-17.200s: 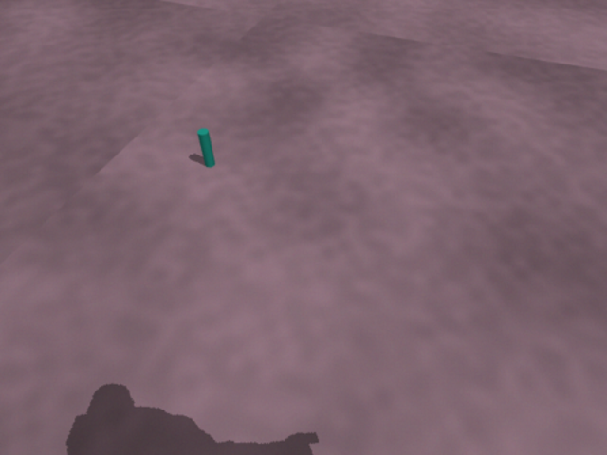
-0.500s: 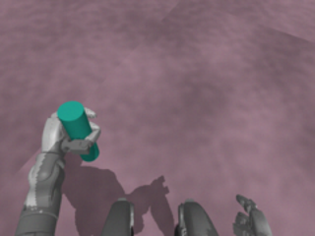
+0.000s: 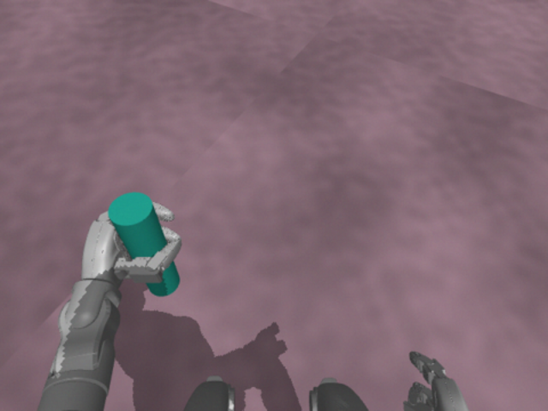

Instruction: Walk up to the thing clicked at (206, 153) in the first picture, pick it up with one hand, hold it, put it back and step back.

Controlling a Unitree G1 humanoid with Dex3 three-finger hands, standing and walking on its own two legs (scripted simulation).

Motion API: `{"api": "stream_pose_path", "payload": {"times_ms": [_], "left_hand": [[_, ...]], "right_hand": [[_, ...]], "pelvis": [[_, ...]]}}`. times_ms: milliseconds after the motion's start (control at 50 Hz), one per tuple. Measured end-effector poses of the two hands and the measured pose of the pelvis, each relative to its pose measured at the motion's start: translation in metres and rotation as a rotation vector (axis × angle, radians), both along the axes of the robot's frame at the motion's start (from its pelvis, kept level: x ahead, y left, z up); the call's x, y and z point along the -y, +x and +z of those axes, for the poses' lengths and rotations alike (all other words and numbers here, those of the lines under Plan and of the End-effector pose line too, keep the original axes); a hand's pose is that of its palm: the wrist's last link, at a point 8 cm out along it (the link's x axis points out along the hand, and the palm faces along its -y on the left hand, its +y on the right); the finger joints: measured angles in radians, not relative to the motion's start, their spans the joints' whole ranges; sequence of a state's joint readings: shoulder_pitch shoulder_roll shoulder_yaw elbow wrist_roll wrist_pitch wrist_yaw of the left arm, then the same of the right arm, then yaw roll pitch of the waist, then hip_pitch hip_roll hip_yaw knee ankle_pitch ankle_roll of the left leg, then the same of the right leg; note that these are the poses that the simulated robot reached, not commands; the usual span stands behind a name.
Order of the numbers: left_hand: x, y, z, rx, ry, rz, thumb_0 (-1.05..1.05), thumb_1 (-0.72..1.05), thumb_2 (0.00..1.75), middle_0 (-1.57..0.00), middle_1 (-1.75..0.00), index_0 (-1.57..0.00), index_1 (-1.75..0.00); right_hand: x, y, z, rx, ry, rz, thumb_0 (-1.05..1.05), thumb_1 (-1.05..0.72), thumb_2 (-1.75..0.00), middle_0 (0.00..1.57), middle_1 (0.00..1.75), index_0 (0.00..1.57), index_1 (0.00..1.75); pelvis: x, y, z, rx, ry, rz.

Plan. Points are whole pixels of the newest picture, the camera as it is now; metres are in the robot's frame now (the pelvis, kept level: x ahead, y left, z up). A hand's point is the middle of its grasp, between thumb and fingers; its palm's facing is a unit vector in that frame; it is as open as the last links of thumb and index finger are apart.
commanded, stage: lift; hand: left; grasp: from the side
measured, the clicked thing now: (150, 251) +0.33 +0.18 +0.02
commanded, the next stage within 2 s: hold in 0.18 s
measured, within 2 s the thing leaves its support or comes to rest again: neither
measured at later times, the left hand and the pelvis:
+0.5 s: hand (152, 235) +0.33 +0.17 +0.07, palm faces -0.03 -1.00 +0.00, open 6.9 cm; pelvis +0.01 +0.00 +0.02, yaw +0 degrees
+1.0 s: hand (151, 229) +0.33 +0.16 +0.09, palm faces -0.03 -1.00 +0.00, open 6.9 cm; pelvis +0.01 -0.01 +0.03, yaw +0 degrees
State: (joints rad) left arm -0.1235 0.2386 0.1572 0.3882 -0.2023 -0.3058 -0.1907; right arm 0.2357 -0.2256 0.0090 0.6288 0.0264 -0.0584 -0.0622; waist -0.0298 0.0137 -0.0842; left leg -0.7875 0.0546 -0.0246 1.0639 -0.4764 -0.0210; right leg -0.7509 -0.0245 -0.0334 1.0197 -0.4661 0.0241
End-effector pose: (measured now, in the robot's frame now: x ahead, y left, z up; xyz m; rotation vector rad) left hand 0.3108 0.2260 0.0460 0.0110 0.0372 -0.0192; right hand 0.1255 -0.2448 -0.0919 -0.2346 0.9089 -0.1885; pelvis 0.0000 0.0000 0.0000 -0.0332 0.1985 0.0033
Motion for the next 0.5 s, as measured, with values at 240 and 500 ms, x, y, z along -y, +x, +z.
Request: {"api": "stream_pose_path", "payload": {"times_ms": [240, 500], "left_hand": [[0.000, 0.001, 0.013, 0.010, -0.012, -0.007, 0.00, 0.02, 1.07, -0.93, -1.03, -0.90, -1.04], [0.004, 0.003, 0.024, 0.013, -0.013, -0.013, 0.00, 0.02, 1.07, -0.93, -1.04, -0.89, -1.04]], "right_hand": [[0.000, 0.002, 0.011, -0.002, -0.003, -0.001, 0.01, -0.90, -0.90, 0.20, 0.30, 0.21, 0.30], [0.000, 0.004, 0.017, -0.007, 0.009, -0.003, 0.01, -0.90, -0.90, 0.20, 0.30, 0.21, 0.30]], "pelvis": [[0.000, 0.005, 0.012, 0.037, 0.004, -0.002], [0.002, 0.010, 0.021, 0.067, 0.009, -0.003]]}}
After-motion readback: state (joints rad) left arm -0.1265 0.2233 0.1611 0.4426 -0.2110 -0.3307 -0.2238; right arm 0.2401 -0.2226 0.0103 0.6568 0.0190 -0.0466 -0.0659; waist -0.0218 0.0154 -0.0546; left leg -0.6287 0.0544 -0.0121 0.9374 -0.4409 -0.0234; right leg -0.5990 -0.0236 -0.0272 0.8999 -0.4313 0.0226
